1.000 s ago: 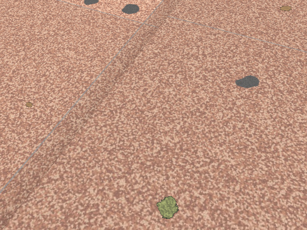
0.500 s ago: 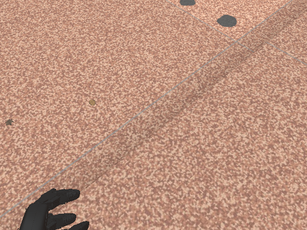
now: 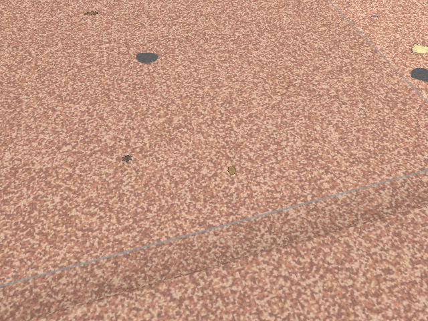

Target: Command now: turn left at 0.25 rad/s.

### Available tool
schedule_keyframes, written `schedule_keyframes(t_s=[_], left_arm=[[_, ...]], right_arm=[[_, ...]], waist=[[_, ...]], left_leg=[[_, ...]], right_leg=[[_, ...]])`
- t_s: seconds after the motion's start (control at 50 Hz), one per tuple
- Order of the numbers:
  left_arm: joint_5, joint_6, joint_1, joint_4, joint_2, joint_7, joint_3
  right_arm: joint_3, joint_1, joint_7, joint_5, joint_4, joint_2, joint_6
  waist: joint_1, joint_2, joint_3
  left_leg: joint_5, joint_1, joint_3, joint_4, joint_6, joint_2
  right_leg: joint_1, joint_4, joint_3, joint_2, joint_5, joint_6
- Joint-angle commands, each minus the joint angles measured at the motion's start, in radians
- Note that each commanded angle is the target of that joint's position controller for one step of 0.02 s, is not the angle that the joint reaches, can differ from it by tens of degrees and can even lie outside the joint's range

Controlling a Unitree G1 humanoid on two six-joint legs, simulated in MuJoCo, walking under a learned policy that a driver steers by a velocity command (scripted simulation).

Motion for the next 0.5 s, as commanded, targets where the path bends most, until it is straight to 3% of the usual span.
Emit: schedule_keyframes(t_s=[0.02, 0.06, 0.1, 0.12, 0.14, 0.16, 0.18, 0.2, 0.22, 0.24, 0.26, 0.32, 0.5], left_arm=[[-0.006, -0.024, -0.149, -0.146, 0.105, 0.004, 0.017], [-0.02, -0.024, -0.145, -0.152, 0.074, -0.005, -0.001], [-0.043, -0.014, -0.102, -0.136, 0.075, -0.032, -0.009], [-0.056, -0.001, -0.086, -0.121, 0.088, -0.057, -0.008], [-0.053, 0.012, -0.084, -0.105, 0.093, -0.083, -0.008], [-0.036, 0.012, -0.068, -0.089, 0.06, -0.099, -0.018], [-0.032, 0.005, -0.01, -0.09, 0.025, -0.099, -0.027], [-0.017, -0.005, 0.023, -0.099, 0.076, -0.077, -0.007], [-0.011, -0.009, -0.075, -0.126, 0.129, -0.057, 0.01], [-0.003, -0.011, -0.135, -0.147, 0.14, -0.047, 0.017], [-0.009, -0.012, -0.146, -0.146, 0.124, -0.045, 0.012], [-0.027, -0.011, -0.146, -0.142, 0.063, -0.065, -0.009], [-0.017, -0.013, -0.156, -0.151, 0.099, -0.066, 0.008]], right_arm=[[-0.014, 0.043, -0.002, 0.007, -0.046, -0.054, -0.011], [-0.006, 0.045, 0.023, 0.014, -0.027, -0.027, -0.002], [0.007, 0.016, 0.069, 0.024, -0.006, 0.019, 0.01], [-0.002, 0.013, 0.086, 0.041, 0.0, 0.007, 0.012], [-0.01, 0.018, 0.088, 0.056, 0.01, -0.014, 0.011], [-0.018, 0.013, 0.082, 0.071, -0.002, -0.052, 0.0], [-0.021, -0.017, 0.074, 0.079, -0.037, -0.108, -0.021], [-0.025, -0.1, 0.069, 0.058, -0.063, -0.145, -0.04], [-0.031, -0.097, 0.064, 0.041, -0.051, -0.134, -0.042], [-0.029, -0.091, 0.059, 0.044, -0.043, -0.123, -0.044], [-0.023, -0.101, 0.056, 0.051, -0.049, -0.098, -0.04], [-0.013, -0.043, 0.064, 0.064, -0.031, -0.072, -0.027], [-0.01, -0.062, 0.059, 0.059, -0.034, -0.086, -0.028]], waist=[[-0.068, -0.062, -0.048], [-0.073, -0.042, -0.055], [-0.041, -0.062, -0.043], [-0.056, -0.037, -0.039], [-0.075, -0.038, -0.041], [-0.083, -0.069, -0.074], [-0.052, -0.036, -0.155], [0.002, -0.002, -0.15], [-0.034, 0.003, -0.133], [-0.037, -0.002, -0.126], [-0.043, -0.004, -0.108], [-0.072, -0.009, -0.073], [-0.068, 0.004, -0.071]], left_leg=[[0.078, 0.001, 0.116, 0.134, -0.021, 0.079], [0.158, 0.061, 0.141, -0.132, -0.05, 0.152], [0.121, 0.142, 0.175, -0.456, -0.088, 0.19], [0.194, 0.216, 0.199, -0.602, -0.079, 0.17], [0.346, 0.302, 0.205, -0.702, -0.051, 0.16], [0.445, 0.366, 0.171, -0.695, -0.008, 0.175], [0.591, 0.396, 0.127, -0.632, 0.086, 0.23], [0.572, 0.31, 0.123, -0.579, 0.177, 0.217], [0.476, 0.199, 0.121, -0.614, 0.184, 0.201], [0.442, 0.167, 0.128, -0.626, 0.164, 0.192], [0.42, 0.184, 0.124, -0.625, 0.139, 0.19], [0.339, 0.244, 0.123, -0.619, 0.099, 0.182], [0.318, 0.239, 0.138, -0.63, 0.095, 0.172]], right_leg=[[0.013, -0.129, 0.163, -0.22, 0.447, -0.246], [0.043, -0.083, 0.087, -0.16, 0.353, -0.173], [0.06, 0.001, 0.094, -0.149, 0.235, -0.108], [0.043, 0.037, 0.135, -0.157, 0.18, -0.092], [0.005, 0.056, 0.174, -0.167, 0.162, -0.08], [-0.019, 0.055, 0.223, -0.185, 0.203, -0.053], [0.014, 0.057, 0.206, -0.158, 0.185, -0.015], [0.05, 0.067, 0.108, -0.101, 0.235, -0.006], [0.118, 0.118, 0.045, -0.072, 0.252, 0.0], [0.136, 0.141, 0.043, -0.077, 0.28, -0.017], [0.099, 0.133, 0.056, -0.085, 0.275, -0.036], [0.006, 0.102, 0.071, -0.086, 0.203, -0.04], [0.007, 0.112, 0.062, -0.072, 0.159, -0.026]])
